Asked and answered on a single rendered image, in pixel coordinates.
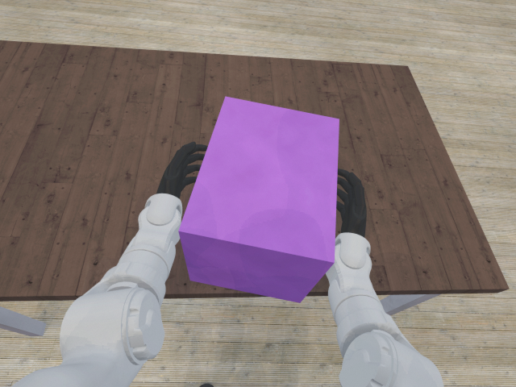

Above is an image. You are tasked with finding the right robot upper arm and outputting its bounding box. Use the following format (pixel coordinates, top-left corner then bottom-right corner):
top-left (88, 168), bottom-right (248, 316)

top-left (339, 332), bottom-right (444, 387)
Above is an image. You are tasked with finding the right robot forearm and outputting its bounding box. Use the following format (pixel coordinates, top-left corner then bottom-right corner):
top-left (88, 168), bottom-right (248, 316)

top-left (326, 232), bottom-right (420, 358)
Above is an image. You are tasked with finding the right robot hand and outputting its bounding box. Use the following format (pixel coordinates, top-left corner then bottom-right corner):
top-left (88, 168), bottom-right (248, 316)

top-left (336, 169), bottom-right (367, 237)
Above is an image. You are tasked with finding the left robot forearm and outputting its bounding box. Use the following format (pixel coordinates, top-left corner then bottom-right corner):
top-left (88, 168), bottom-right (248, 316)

top-left (60, 193), bottom-right (182, 359)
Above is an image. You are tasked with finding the table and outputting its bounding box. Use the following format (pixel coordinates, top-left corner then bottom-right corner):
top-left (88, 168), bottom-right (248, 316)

top-left (0, 40), bottom-right (509, 336)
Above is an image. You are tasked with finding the carton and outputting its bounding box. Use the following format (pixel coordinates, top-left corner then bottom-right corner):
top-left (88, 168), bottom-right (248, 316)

top-left (178, 97), bottom-right (339, 303)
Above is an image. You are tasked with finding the left robot upper arm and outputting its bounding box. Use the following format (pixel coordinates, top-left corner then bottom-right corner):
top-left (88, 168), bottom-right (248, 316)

top-left (11, 287), bottom-right (164, 387)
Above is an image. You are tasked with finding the left robot hand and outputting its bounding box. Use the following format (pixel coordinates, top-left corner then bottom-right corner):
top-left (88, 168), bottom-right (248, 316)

top-left (156, 142), bottom-right (208, 199)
